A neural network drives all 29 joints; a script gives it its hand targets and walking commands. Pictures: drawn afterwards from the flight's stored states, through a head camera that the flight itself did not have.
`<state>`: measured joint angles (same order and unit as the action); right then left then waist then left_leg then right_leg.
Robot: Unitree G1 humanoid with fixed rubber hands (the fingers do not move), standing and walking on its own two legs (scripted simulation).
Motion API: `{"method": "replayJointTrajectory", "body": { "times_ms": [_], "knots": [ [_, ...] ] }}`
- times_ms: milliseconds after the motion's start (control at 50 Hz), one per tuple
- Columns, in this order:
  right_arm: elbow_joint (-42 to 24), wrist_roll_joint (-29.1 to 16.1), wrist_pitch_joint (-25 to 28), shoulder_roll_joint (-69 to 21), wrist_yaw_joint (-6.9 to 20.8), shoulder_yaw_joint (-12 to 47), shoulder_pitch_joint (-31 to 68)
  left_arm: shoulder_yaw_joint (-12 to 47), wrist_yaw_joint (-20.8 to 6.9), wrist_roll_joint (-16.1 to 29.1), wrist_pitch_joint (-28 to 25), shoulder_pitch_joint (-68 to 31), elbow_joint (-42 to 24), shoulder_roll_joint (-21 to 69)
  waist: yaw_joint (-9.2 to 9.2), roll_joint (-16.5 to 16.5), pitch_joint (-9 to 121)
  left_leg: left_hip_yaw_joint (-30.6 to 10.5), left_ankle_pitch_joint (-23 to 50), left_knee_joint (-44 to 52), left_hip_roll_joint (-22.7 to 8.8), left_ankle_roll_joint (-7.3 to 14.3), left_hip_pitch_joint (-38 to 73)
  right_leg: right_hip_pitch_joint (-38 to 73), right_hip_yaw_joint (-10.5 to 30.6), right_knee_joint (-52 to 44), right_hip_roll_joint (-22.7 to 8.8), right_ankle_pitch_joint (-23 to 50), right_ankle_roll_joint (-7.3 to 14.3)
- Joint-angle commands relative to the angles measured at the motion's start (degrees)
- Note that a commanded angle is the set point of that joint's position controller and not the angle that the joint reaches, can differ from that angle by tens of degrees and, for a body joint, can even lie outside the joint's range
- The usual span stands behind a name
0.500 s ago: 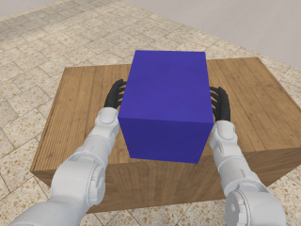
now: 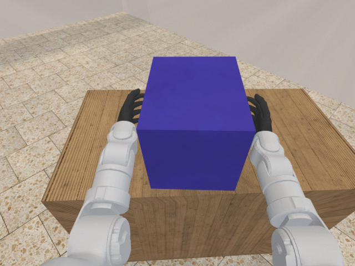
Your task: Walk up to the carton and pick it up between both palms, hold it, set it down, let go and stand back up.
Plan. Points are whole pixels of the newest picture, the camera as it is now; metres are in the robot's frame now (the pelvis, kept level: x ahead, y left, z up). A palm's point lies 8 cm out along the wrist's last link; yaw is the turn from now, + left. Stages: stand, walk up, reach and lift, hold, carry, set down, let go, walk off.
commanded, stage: reach and lift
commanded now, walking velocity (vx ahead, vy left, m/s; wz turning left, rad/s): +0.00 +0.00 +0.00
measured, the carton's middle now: (193, 122) +0.43 -0.05 +0.10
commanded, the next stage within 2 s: hold in 1.46 s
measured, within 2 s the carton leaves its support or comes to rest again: neither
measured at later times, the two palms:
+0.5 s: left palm (117, 127) +0.36 +0.13 +0.16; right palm (261, 131) +0.33 -0.18 +0.15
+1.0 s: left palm (113, 121) +0.36 +0.13 +0.17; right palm (258, 118) +0.35 -0.17 +0.17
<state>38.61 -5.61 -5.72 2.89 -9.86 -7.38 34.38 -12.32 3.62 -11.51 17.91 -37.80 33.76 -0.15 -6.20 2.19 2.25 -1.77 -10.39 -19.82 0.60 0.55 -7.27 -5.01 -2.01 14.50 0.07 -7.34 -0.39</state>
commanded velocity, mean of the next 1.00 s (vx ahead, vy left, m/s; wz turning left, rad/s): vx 0.00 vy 0.00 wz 0.00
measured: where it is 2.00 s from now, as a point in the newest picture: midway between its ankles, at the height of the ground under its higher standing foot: outside the picture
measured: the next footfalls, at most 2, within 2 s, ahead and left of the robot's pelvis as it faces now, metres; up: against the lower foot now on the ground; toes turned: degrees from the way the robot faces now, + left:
none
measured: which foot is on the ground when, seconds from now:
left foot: down 0.00-1.00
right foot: down 0.00-1.00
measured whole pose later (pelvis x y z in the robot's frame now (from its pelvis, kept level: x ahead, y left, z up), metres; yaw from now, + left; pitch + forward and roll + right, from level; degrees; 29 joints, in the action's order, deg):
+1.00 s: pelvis -0.01 -0.01 +0.00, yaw +1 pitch -7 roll -1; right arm 30.8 -9.8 -17.5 3.5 -10.8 -3.4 37.1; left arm -15.2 0.9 -14.9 36.0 -35.2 14.4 1.1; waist -5.2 3.0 -0.8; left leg -2.7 -10.4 -19.9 -0.1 -0.1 -2.7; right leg -0.6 -2.9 15.5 0.8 -8.0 0.4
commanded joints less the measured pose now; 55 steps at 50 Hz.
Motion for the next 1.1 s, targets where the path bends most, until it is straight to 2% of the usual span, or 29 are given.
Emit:
{"method": "replayJointTrajectory", "body": {
  "times_ms": [0, 20, 40, 60, 100, 120, 160, 180, 200, 220, 300, 320, 340, 360, 440, 460, 500, 580, 620, 700, 760, 800, 840, 900, 960, 980, 1000, 1020, 1080],
  "knots": [
    [-16.13, -1.82, 2.5, -32.17, 8.34, 20.85, 46.15, 18.3, -10.48, 1.71, -1.63, -40.05, -12.91, 35.65, 1.2, -1.76, 22.22, 1.23, 16.59, 1.46, 2.2, -3.28, 8.23, 12.75, -0.41, 1.65, 2.65, 17.06, -0.9],
    [-20.56, -1.04, 2.51, -31.14, 8.23, 20.42, 46.93, 19.59, -10.81, 2.57, -0.7, -37.44, -13.71, 35.12, 0.15, -1.52, 24.63, 0.87, 17.5, 1.55, 2.03, -3.16, 8.03, 13.38, -1.2, 2.46, 2.75, 18.7, -1.44],
    [-19.29, -0.62, 2.49, -31.08, 8.24, 20.31, 50.26, 17.34, -10.91, 1.26, 0.38, -37.6, -9.47, 34.69, 2.3, -1.27, 22.25, 1.71, 11.64, 2.85, 2.19, -2.08, 5.43, 12.75, -0.51, 1.95, 2.13, 14.13, -1.39],
    [-23.76, -2.25, 2.88, -32.4, 8.92, 23.26, 50.46, 19.35, -10.41, 2.94, 0.76, -35.81, -13.19, 36.99, 3.23, -0.79, 26.1, 1.5, 15.45, 2.32, 1.62, -2.19, 7.5, 13.51, -1.02, 2.46, 2.45, 16.56, -1.11],
    [-28.23, -2.91, 2.69, -33.52, 8.35, 25.17, 50.51, 23.76, -9.91, 5.77, 0.74, -36.82, -17.07, 38.29, 1.73, -0.28, 32.88, 0.95, 19.88, 0.02, 2.0, -2.76, 8.72, 14.27, -1.18, 4.05, 3.19, 23.35, -1.79],
    [-21.59, -1.45, 1.16, -33.89, 7.99, 23.48, 46.43, 20.09, -10.02, 3.05, 1.2, -35.8, -13.94, 34.39, 1.52, -1.0, 26.46, 1.67, 16.59, 1.06, 2.4, -2.12, 7.93, 13.75, -0.44, 3.26, 2.4, 21.35, -1.65],
    [-24.35, -1.64, 0.83, -32.8, 7.44, 22.25, 47.36, 19.62, -11.19, 3.27, 2.89, -34.33, -13.77, 33.86, 0.73, -0.29, 22.97, 1.66, 12.41, 2.13, 2.46, -1.47, 8.09, 12.54, -0.77, 2.06, 2.3, 15.7, -1.79],
    [-18.35, -0.43, -0.05, -31.5, 7.68, 18.9, 44.94, 18.67, -11.63, 2.18, 3.07, -36.81, -14.75, 34.05, -0.39, -1.33, 20.75, 1.91, 10.72, 3.02, 2.11, -1.76, 8.82, 11.61, -1.09, 1.57, 2.62, 12.19, -1.36],
    [-20.6, -1.23, -0.13, -31.2, 8.14, 20.51, 46.14, 21.09, -11.27, 3.14, 3.89, -38.15, -18.42, 36.48, -0.31, -1.84, 21.82, 1.3, 12.37, 3.19, 1.4, -2.26, 8.65, 12.07, -2.11, 2.41, 2.7, 11.41, -1.37],
    [-15.88, 0.37, -0.83, -30.67, 8.24, 17.96, 44.79, 17.23, -11.9, 1.18, 4.47, -37.14, -13.44, 33.66, 0.72, -0.86, 17.44, 2.36, 5.8, 4.29, 2.24, -1.28, 7.34, 10.81, -1.46, 0.34, 1.72, 6.17, -1.24],
    [-23.73, -2.85, 0.1, -32.45, 8.75, 22.47, 48.77, 23.0, -10.85, 4.04, 6.0, -37.61, -21.14, 36.65, 0.83, -3.37, 25.02, 1.82, 12.44, 2.59, 2.0, -1.99, 10.27, 11.93, -2.34, 1.89, 2.69, 10.98, -1.35],
    [-22.87, -1.9, -0.23, -32.32, 8.36, 22.2, 49.76, 22.13, -11.02, 2.76, 6.62, -37.18, -17.39, 35.77, 1.25, -3.48, 22.95, 2.35, 9.97, 3.13, 2.14, -1.76, 8.55, 11.2, -2.12, 1.14, 2.49, 9.0, -0.72],
    [-26.29, -2.62, -0.1, -32.21, 8.35, 22.44, 50.61, 23.43, -11.27, 4.28, 7.44, -36.78, -19.34, 37.12, 0.03, -3.17, 24.8, 1.72, 10.72, 3.02, 1.95, -1.56, 9.09, 11.97, -2.14, 1.32, 2.84, 9.23, -0.92],
    [-23.49, -3.15, -1.02, -31.56, 8.29, 22.88, 51.33, 21.23, -10.79, 3.03, 8.16, -34.46, -15.98, 35.01, 2.05, -1.9, 19.76, 2.05, 7.88, 3.55, 2.16, -1.01, 6.85, 10.9, -1.67, 0.35, 2.44, 6.84, -1.45],
    [-23.2, -4.22, -1.75, -33.19, 9.21, 23.38, 51.56, 24.73, -9.68, 5.03, 8.43, -39.76, -24.02, 36.89, 1.59, -4.52, 23.59, 1.42, 5.49, 4.14, 1.72, -1.64, 6.65, 9.4, -1.95, 1.26, 2.69, 4.09, -0.72],
    [-24.14, -2.62, -2.37, -34.74, 8.82, 23.38, 52.8, 21.42, -10.23, 3.99, 9.09, -38.85, -20.81, 34.84, 2.33, -1.11, 24.16, 2.29, 5.4, 3.75, 2.24, -0.18, 6.85, 9.91, -1.32, 0.52, 2.32, 4.84, -1.06],
    [-23.15, -2.89, -2.79, -32.54, 8.96, 21.97, 52.69, 19.12, -10.84, 2.74, 10.49, -36.25, -16.79, 33.79, 3.03, -1.43, 21.58, 2.48, 2.32, 4.77, 1.88, 0.26, 5.48, 9.83, -1.57, 0.1, 2.19, 1.17, -1.12],
    [-21.44, -3.86, -3.74, -32.48, 9.38, 20.89, 53.3, 22.36, -10.5, 5.26, 11.44, -40.6, -21.78, 35.75, 1.51, -2.48, 23.43, 2.04, 4.54, 4.79, 1.63, -0.61, 6.63, 9.74, -2.27, 0.73, 2.5, 3.17, -0.85],
    [-18.86, -2.21, -4.16, -32.33, 9.25, 18.76, 54.16, 20.31, -10.65, 4.51, 11.35, -40.77, -17.45, 33.67, 1.5, -1.91, 18.9, 1.63, 0.95, 5.24, 1.6, 0.05, 3.85, 9.29, -1.82, 0.14, 1.7, 0.41, -0.98],
    [-24.54, -4.39, -3.73, -32.55, 8.1, 21.9, 54.99, 21.57, -11.17, 4.56, 11.88, -37.42, -20.44, 34.99, 1.57, -1.97, 25.76, 2.29, 10.77, 2.36, 2.31, -0.8, 7.92, 12.9, -2.17, 1.12, 2.52, 10.34, -1.67],
    [-21.69, -4.72, -4.73, -31.43, 7.36, 21.51, 51.85, 22.46, -11.48, 5.22, 12.4, -37.99, -22.49, 32.79, 0.2, -4.02, 26.92, 2.07, 10.55, 1.82, 2.55, -1.2, 7.85, 13.35, -1.45, 1.5, 2.46, 10.83, -1.58],
    [-19.5, -4.94, -6.06, -31.51, 7.26, 21.94, 49.44, 21.23, -11.78, 3.28, 12.69, -36.94, -22.33, 32.53, 1.05, -2.54, 21.94, 1.73, 10.57, 2.99, 1.99, -1.21, 7.87, 12.69, -2.03, 1.42, 2.83, 9.65, -1.9],
    [-23.71, -7.13, -5.77, -31.36, 7.07, 23.52, 49.99, 23.56, -11.83, 4.22, 13.68, -35.9, -26.47, 34.04, -0.22, -3.85, 24.73, 1.55, 17.4, 1.25, 2.08, -1.82, 10.36, 14.95, -1.85, 2.27, 3.01, 15.67, -1.94],
    [-30.73, -9.39, -5.53, -31.81, 6.51, 26.22, 54.44, 24.89, -11.14, 5.21, 14.34, -35.16, -27.43, 34.69, 0.92, -4.12, 26.81, 1.26, 18.84, 0.47, 2.16, -1.96, 10.79, 14.52, -1.96, 1.67, 3.66, 16.06, -1.82],
    [-27.38, -9.36, -7.29, -32.69, 6.02, 26.1, 50.8, 24.37, -11.28, 5.01, 14.18, -37.51, -30.91, 32.88, 0.22, -2.95, 22.87, 1.17, 16.33, 1.1, 2.39, -1.83, 9.07, 13.96, -1.65, 2.14, 2.94, 16.83, -2.72],
    [-26.0, -7.85, -8.0, -32.11, 6.09, 25.62, 51.0, 22.32, -11.49, 3.93, 14.79, -36.73, -27.66, 32.26, 1.22, -2.06, 18.98, 1.42, 13.49, 2.27, 2.12, -1.9, 8.4, 12.93, -1.58, 1.2, 2.71, 13.14, -2.46],
    [-22.99, -6.98, -8.44, -31.16, 6.21, 23.43, 50.1, 22.13, -12.01, 3.4, 15.22, -37.67, -25.86, 31.74, 0.3, -3.07, 16.68, 1.62, 9.21, 3.3, 1.9, -1.45, 7.69, 10.61, -1.83, 0.5, 2.23, 8.24, -2.27],
    [-26.09, -7.06, -7.71, -31.75, 6.28, 24.08, 53.1, 21.47, -12.15, 3.95, 15.09, -37.83, -26.74, 31.58, 1.21, -1.67, 19.09, 2.26, 9.73, 3.51, 2.2, -1.06, 7.97, 11.48, -2.21, 0.67, 2.35, 8.58, -2.68],
    [-31.38, -10.92, -7.78, -32.29, 5.46, 28.43, 49.65, 25.72, -11.66, 5.2, 16.26, -32.04, -31.51, 34.48, 0.82, -3.75, 26.18, 1.82, 23.5, -0.12, 1.87, -2.55, 12.51, 15.84, -1.71, 2.71, 3.43, 20.94, -2.3]
  ]
}}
